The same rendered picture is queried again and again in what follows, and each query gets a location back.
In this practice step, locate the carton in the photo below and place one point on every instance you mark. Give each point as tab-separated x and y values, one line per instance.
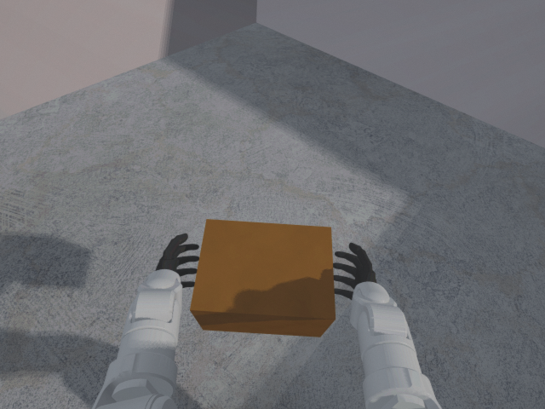
266	278

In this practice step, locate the right robot forearm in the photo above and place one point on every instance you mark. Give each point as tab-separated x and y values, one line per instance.
393	377

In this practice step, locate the robot right hand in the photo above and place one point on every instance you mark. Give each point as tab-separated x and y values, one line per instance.
362	273

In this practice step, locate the left robot forearm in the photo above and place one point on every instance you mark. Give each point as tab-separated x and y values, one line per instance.
146	357

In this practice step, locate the robot left hand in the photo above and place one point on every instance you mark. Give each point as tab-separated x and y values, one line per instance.
171	261

